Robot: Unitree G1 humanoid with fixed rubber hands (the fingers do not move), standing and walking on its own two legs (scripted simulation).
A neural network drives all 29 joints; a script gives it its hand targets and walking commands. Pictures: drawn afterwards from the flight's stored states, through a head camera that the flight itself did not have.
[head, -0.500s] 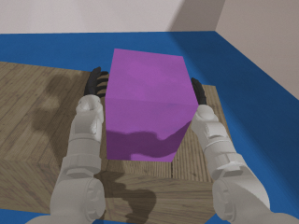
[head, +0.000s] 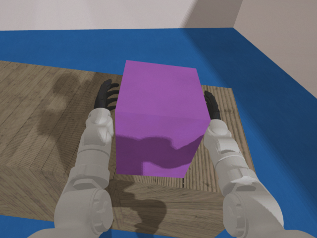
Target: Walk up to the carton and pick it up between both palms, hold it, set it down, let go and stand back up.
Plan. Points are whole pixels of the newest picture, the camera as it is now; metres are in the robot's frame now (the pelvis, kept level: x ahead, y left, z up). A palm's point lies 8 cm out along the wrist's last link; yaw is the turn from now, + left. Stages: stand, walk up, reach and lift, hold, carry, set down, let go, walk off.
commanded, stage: set down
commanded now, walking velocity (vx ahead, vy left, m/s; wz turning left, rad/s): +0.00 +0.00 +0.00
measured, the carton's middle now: (156, 121) +0.41 +0.02 +0.07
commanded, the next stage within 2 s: none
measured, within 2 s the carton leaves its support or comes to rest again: neither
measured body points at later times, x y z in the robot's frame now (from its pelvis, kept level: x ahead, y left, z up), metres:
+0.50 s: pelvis +0.01 +0.00 +0.00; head +0.03 +0.02 +0.45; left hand +0.41 +0.15 +0.07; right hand +0.40 -0.14 +0.06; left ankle +0.02 +0.12 -0.75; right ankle -0.01 -0.12 -0.75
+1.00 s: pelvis +0.01 +0.01 +0.00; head +0.03 +0.03 +0.45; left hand +0.41 +0.17 +0.07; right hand +0.40 -0.13 +0.06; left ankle +0.02 +0.12 -0.75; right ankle -0.01 -0.12 -0.75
